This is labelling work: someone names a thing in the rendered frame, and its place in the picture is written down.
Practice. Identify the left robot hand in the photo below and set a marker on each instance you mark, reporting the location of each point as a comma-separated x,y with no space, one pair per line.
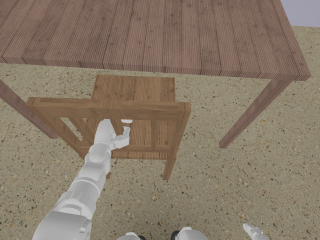
105,134

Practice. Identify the robot shin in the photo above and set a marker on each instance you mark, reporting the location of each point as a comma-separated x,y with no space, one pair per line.
131,233
185,228

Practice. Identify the table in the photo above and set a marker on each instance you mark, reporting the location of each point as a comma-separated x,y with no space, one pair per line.
228,38

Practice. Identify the right robot hand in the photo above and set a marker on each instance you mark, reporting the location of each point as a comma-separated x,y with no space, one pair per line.
254,232

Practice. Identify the robot left upper arm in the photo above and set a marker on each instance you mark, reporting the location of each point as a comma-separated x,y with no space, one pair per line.
64,226

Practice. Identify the chair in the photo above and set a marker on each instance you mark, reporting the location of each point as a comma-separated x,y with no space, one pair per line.
158,121

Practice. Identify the robot left shin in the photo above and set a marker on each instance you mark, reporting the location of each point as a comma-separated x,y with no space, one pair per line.
131,233

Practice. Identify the robot right shin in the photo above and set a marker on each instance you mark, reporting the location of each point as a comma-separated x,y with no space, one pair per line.
185,228

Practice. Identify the left robot forearm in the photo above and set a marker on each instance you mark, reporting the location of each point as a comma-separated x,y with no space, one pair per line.
81,197

